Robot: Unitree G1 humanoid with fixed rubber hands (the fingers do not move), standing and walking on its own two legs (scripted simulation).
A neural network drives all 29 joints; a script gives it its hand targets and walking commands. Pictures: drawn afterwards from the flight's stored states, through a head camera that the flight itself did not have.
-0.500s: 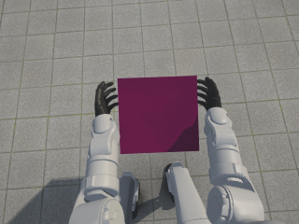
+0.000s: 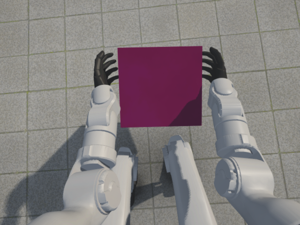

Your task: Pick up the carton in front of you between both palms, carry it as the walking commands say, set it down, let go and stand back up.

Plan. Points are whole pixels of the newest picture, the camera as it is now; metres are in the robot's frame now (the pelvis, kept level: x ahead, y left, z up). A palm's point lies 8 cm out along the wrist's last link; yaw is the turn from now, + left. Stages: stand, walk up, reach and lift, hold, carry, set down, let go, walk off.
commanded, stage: set down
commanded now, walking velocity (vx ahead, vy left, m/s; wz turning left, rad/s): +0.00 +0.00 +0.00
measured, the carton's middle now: (158, 88) +0.46 -0.08 -0.21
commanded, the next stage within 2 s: none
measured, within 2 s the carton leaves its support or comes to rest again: rests again in 1.16 s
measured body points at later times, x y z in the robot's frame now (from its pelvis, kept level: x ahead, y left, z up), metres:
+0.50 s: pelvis -0.02 +0.01 -0.10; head +0.31 -0.05 +0.20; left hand +0.50 +0.05 -0.24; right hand +0.46 -0.25 -0.26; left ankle +0.08 +0.13 -0.49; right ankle +0.11 -0.11 -0.49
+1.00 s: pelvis -0.02 +0.01 -0.13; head +0.31 -0.03 +0.16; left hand +0.51 +0.05 -0.27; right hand +0.48 -0.25 -0.29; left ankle +0.08 +0.13 -0.49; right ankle +0.11 -0.11 -0.49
